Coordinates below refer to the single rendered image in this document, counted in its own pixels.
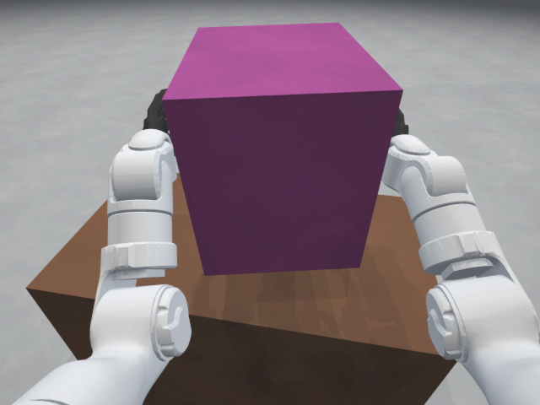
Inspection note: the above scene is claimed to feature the robot left forearm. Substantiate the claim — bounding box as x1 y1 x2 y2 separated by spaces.
90 129 177 350

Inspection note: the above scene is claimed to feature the carton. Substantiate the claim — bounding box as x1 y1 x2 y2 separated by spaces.
162 22 403 276

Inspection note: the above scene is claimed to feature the left robot hand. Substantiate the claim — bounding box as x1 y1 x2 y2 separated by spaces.
143 89 176 156

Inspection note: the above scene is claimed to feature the right robot hand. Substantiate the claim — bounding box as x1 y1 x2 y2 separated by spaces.
392 109 408 138

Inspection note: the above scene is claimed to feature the pedestal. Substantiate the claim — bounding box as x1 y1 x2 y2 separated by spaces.
26 173 457 405

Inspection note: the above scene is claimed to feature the robot right upper arm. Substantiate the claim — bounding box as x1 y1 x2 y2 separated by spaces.
426 275 540 405

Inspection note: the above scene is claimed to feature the robot left upper arm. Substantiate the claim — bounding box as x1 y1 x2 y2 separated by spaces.
12 284 192 405

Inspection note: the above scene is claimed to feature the robot right forearm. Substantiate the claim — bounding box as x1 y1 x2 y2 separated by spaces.
381 134 540 344

